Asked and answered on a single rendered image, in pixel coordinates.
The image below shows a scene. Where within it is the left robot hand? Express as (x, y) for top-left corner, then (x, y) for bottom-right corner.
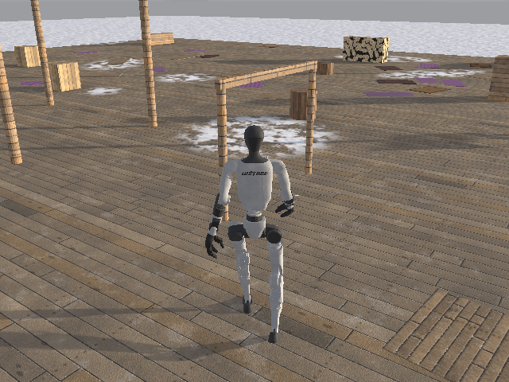
(205, 234), (224, 259)

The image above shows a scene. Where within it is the right robot hand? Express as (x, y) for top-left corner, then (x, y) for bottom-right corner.
(275, 203), (294, 217)

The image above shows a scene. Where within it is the robot right shin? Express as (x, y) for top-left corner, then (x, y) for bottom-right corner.
(270, 275), (284, 333)

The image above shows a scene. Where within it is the robot left thigh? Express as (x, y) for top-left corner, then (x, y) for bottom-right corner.
(228, 221), (250, 267)

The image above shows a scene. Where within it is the left robot upper arm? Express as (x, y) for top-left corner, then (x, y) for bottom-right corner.
(217, 160), (238, 205)

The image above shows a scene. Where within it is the right robot upper arm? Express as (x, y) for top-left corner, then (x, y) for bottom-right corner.
(271, 159), (293, 201)

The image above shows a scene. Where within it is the left robot forearm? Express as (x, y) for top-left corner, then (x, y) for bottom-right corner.
(208, 193), (225, 236)

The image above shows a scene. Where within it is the right robot forearm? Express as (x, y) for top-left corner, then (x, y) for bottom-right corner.
(284, 189), (294, 209)

